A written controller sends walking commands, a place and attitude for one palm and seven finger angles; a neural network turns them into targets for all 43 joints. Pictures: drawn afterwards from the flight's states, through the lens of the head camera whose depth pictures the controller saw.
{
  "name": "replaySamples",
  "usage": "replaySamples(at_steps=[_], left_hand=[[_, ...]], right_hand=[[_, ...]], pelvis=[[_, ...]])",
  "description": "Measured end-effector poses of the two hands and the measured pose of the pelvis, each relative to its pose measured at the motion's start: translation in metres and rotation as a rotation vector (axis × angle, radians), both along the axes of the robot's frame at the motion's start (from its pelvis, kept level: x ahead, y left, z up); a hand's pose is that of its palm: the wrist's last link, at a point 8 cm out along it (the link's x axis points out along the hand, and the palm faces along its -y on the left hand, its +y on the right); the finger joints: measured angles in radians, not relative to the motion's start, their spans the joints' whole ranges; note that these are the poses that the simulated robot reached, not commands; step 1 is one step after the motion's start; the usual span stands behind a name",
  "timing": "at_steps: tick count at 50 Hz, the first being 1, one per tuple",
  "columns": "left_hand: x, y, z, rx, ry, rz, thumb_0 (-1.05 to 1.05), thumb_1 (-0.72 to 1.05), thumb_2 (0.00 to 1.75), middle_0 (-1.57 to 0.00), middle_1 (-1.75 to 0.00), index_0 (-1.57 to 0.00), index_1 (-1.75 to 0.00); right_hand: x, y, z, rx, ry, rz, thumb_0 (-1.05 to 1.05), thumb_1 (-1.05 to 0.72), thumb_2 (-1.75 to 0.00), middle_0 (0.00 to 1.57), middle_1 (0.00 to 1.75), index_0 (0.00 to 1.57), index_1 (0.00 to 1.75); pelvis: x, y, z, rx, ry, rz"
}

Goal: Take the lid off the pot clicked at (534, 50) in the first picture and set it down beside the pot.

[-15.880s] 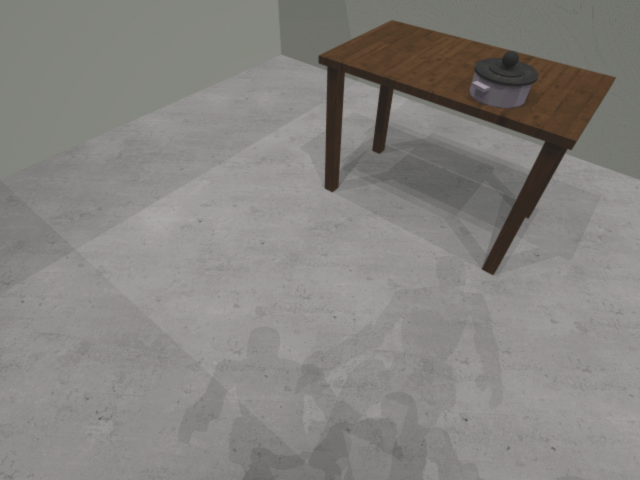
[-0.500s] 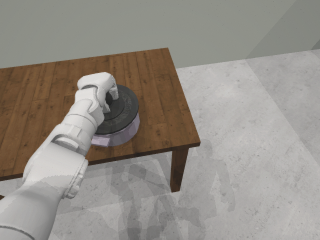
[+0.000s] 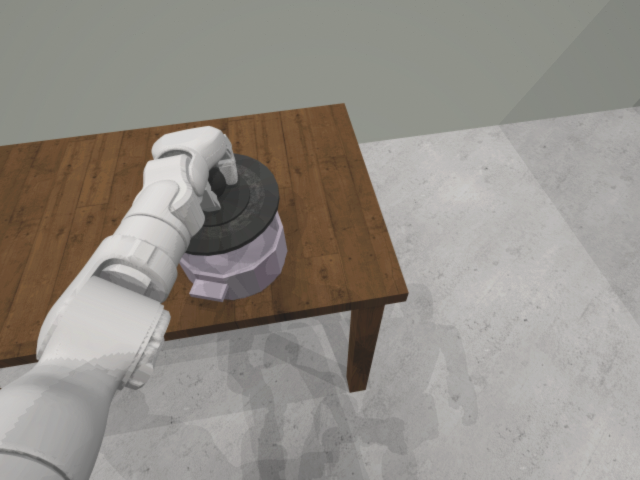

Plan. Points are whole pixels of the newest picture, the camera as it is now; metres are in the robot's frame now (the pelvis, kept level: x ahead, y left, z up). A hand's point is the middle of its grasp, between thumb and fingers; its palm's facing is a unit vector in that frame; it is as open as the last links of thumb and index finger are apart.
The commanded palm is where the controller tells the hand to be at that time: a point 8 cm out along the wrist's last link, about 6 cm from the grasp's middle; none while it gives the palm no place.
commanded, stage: lift the lid straight up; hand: left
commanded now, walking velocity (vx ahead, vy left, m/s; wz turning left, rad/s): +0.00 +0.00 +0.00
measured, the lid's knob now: (209, 183) +0.51 +0.13 +0.08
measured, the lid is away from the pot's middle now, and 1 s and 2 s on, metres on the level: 0.01 0.01 0.09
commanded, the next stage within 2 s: move the lid sideways beside the pot in 1.10 s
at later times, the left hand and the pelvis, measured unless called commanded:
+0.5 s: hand (193, 171) +0.47 +0.13 +0.13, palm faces -0.30 -0.09 -0.95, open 7.0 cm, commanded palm +0.48 +0.14 +0.20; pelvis -0.01 +0.00 +0.00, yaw +1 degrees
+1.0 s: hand (186, 145) +0.48 +0.13 +0.17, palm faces -0.30 -0.11 -0.95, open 6.9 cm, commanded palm +0.48 +0.14 +0.23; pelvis -0.01 +0.00 +0.00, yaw +1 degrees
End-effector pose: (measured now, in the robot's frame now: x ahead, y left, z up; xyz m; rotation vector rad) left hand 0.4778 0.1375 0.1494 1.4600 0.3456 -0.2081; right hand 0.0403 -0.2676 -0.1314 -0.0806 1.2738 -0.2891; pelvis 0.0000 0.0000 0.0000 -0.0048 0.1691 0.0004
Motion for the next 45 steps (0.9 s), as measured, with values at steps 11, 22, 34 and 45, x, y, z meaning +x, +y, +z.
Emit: replaySamples(at_steps=[11, 22, 34, 45], left_hand=[[-0.003, -0.003, 0.017, 0.005, -0.024, -0.013, 0.0, 0.39, 0.43, -0.73, -0.99, -0.7, -0.99], [-0.01, 0.0, 0.04, 0.015, -0.059, 0.011, 0.0, 0.39, 0.43, -0.73, -0.99, -0.7, -0.99], [-0.013, -0.005, 0.057, 0.018, -0.057, -0.012, 0.0, 0.39, 0.43, -0.73, -0.99, -0.71, -0.99], [-0.006, -0.001, 0.074, 0.013, -0.063, 0.023, 0.0, 0.39, 0.43, -0.73, -0.99, -0.7, -0.99]], right_hand=[[0.023, 0.006, 0.001, 0.018, -0.046, 0.037, 0.0, -0.91, -0.9, 0.2, 0.3, 0.2, 0.3], [0.037, 0.008, 0.005, 0.024, -0.095, 0.063, 0.0, -0.91, -0.9, 0.2, 0.3, 0.2, 0.3], [0.027, 0.006, 0.005, 0.007, -0.085, 0.076, 0.0, -0.91, -0.9, 0.2, 0.3, 0.2, 0.3], [0.015, 0.004, 0.005, 0.009, -0.063, 0.062, 0.01, -0.91, -0.9, 0.2, 0.3, 0.2, 0.3]], pelvis=[[0.0, 0.001, 0.001, 0.003, -0.015, 0.01], [-0.004, 0.0, 0.002, 0.003, -0.033, 0.016], [-0.01, 0.0, 0.003, 0.004, -0.048, 0.027], [-0.01, 0.001, 0.004, 0.003, -0.049, 0.021]])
